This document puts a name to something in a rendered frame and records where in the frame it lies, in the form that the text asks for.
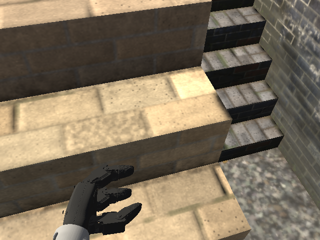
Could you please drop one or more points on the left robot hand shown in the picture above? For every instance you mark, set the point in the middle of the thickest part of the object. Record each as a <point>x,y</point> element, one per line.
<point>86,200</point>

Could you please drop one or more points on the robot left forearm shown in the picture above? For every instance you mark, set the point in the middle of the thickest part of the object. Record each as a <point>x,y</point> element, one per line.
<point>71,232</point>

